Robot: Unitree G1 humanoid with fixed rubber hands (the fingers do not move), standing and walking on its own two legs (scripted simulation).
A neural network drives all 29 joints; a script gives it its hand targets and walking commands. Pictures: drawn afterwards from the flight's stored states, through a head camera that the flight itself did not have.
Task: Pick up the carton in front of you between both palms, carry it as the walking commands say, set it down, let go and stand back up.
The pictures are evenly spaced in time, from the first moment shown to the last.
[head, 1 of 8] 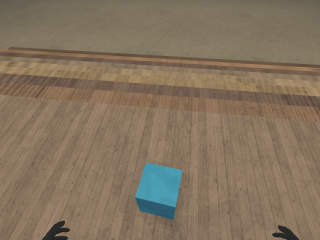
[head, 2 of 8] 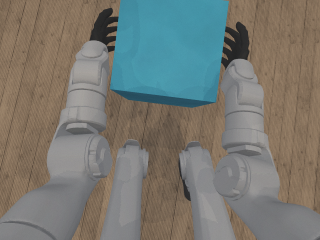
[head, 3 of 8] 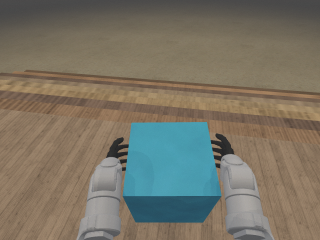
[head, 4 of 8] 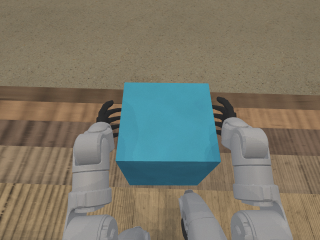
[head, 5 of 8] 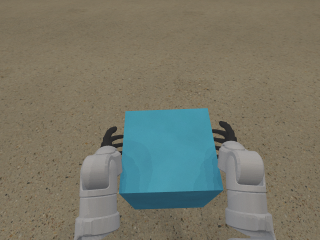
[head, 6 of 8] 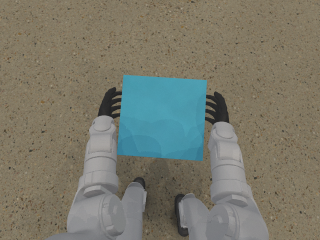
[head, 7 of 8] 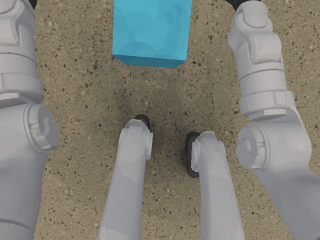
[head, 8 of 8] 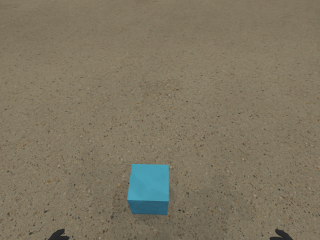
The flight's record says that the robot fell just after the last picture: no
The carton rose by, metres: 0.68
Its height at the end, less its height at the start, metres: -1.21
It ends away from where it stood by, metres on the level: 4.98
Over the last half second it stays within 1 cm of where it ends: yes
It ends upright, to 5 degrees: yes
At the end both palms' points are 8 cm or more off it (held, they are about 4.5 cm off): yes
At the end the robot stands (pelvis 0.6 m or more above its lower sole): yes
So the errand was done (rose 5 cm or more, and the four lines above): yes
